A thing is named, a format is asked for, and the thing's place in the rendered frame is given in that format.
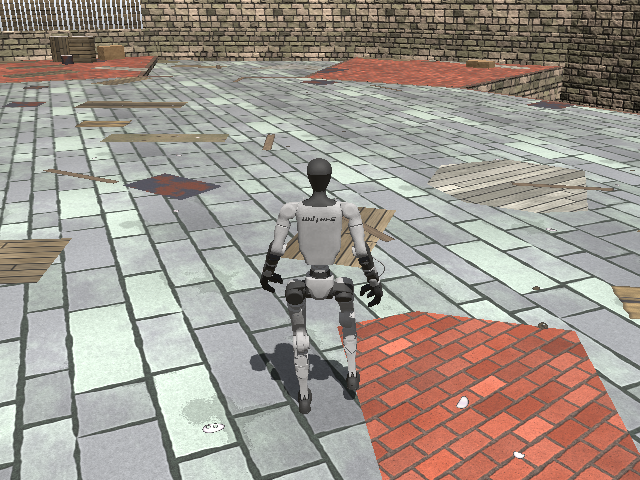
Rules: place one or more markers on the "robot right forearm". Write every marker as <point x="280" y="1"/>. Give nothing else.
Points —
<point x="369" y="268"/>

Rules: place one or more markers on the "left robot upper arm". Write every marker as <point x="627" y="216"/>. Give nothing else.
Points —
<point x="288" y="211"/>

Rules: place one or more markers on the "robot right hand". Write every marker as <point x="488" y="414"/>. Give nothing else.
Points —
<point x="377" y="291"/>

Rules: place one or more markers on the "left robot foot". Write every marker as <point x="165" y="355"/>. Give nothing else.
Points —
<point x="304" y="405"/>

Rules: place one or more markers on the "robot left hand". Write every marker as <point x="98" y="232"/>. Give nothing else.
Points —
<point x="275" y="278"/>

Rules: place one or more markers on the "right robot upper arm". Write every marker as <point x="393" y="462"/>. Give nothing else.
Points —
<point x="351" y="212"/>

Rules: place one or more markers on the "robot left shin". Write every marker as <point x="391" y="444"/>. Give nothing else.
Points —
<point x="301" y="363"/>

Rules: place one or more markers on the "robot left forearm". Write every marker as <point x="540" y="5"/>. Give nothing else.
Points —
<point x="270" y="262"/>

